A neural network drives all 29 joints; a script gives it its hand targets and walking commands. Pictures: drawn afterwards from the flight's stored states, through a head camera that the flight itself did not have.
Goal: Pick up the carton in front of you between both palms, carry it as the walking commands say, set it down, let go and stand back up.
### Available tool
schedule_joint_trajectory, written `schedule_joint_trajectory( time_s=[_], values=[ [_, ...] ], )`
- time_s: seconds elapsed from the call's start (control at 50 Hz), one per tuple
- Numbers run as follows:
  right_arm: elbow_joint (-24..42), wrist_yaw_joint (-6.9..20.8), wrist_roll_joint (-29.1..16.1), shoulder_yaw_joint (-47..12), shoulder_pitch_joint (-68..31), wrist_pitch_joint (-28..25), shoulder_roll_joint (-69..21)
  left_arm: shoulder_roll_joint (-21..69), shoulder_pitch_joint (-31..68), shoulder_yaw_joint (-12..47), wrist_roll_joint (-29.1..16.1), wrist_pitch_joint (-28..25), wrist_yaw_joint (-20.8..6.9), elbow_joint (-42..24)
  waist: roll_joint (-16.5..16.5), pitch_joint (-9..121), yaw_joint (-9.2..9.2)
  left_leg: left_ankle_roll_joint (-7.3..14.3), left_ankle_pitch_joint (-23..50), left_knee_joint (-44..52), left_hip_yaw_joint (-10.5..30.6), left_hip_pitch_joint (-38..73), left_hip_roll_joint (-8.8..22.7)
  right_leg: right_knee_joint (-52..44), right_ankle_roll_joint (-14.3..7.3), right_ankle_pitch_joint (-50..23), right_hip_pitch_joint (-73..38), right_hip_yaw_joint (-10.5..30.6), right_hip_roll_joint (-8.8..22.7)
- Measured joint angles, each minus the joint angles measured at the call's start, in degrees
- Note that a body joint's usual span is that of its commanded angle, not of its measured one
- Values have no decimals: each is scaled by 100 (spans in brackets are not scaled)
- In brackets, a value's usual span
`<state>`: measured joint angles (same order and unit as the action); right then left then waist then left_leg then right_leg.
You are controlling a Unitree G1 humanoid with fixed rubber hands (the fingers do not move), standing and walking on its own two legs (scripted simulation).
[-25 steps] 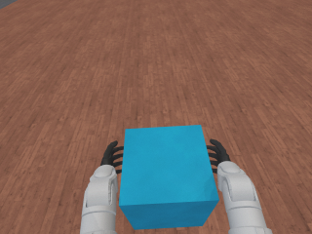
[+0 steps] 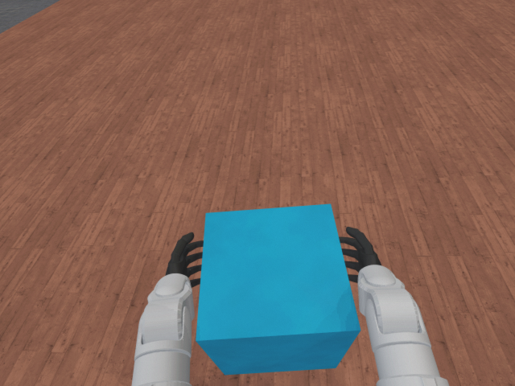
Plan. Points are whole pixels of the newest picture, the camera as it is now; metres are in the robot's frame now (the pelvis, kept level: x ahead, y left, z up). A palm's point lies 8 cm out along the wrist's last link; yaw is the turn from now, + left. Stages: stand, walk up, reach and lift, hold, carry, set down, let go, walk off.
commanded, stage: hold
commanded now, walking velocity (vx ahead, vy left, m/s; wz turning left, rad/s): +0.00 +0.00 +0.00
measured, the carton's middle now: (274, 294) +0.29 +0.01 -0.05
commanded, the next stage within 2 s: set down in 0.18 s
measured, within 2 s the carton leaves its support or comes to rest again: neither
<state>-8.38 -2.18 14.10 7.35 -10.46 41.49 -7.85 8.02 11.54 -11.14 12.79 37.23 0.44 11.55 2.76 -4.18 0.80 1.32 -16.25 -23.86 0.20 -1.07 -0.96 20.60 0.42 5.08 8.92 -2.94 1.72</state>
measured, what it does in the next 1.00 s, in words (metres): lowers itself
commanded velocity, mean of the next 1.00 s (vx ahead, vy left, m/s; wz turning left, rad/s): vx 0.00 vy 0.00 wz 0.00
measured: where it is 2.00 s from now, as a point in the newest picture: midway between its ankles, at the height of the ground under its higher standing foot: outside the picture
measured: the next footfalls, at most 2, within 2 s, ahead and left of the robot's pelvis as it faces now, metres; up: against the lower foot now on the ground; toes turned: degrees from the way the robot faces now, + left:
none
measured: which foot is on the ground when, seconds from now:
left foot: down 0.00-1.00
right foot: down 0.00-1.00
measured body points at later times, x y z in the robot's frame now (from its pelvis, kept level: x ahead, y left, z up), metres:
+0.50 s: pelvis -0.02 -0.05 -0.02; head -0.01 -0.07 +0.43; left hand +0.31 +0.14 +0.01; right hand +0.33 -0.16 +0.00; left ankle -0.03 +0.10 -0.74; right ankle +0.07 -0.12 -0.74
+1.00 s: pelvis -0.05 -0.02 -0.13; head +0.18 -0.04 +0.26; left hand +0.37 +0.14 -0.20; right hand +0.38 -0.16 -0.22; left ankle -0.03 +0.11 -0.74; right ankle +0.07 -0.12 -0.74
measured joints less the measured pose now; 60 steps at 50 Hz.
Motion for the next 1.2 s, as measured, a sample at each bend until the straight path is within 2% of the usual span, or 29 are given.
schedule_joint_trajectory(
  time_s=[0.28,0.34,0.46,0.54,0.6,0.7,0.8,0.94,1.0,1.2],
  values=[
    [-336,28,116,277,-278,-49,-46,85,417,-283,235,-134,-106,543,37,-34,-45,-121,5,-160,159,-65,135,180,-188,47,39,-145,-126],
    [-736,59,209,557,-607,-182,-120,169,734,-644,443,-273,-181,911,39,-40,-25,-80,-68,-320,219,-189,159,334,-227,112,149,-117,-195],
    [-1729,123,632,1530,-1540,-655,-411,226,1613,-1654,1058,-779,-411,1896,30,-85,-78,27,-314,-948,469,-737,125,918,-271,399,618,68,-393],
    [-2222,140,901,1930,-2030,-1066,-469,171,2080,-2103,1394,-1133,-506,2305,17,-151,2,-18,-469,-1414,504,-1333,116,1363,-338,521,1214,63,-417],
    [-2442,165,996,2061,-2264,-1443,-441,141,2292,-2250,1478,-1443,-504,2424,5,-188,28,-91,-558,-1807,522,-2009,81,1744,-373,601,1889,51,-397],
    [-2528,154,938,1958,-2447,-2219,-301,49,2496,-2147,1201,-2140,-390,2478,-4,-268,-1,-236,-653,-2495,504,-3438,-2,2386,-366,667,3316,76,-339],
    [-2430,53,485,1592,-2504,-2904,22,-31,2636,-1763,576,-2761,-149,2396,-16,-199,-1,-356,-770,-3238,392,-5041,-102,3099,-289,727,4946,188,-271],
    [-2264,-26,-219,1105,-2695,-3073,516,-92,2703,-1223,-364,-2911,263,2051,38,539,-58,-253,-1116,-4408,223,-6993,-277,4253,-156,1020,6936,345,-151],
    [-2364,44,-264,1142,-2861,-2986,629,-31,2825,-1288,-433,-2807,341,2038,69,854,-76,-209,-1291,-4840,171,-7504,-316,4667,-107,1171,7456,389,-130],
    [-2966,412,96,1529,-3569,-2722,891,200,3297,-1702,-125,-2557,560,2234,122,1321,-186,-122,-1646,-5816,27,-8706,-417,5646,-12,1479,8707,520,-80]
  ],
)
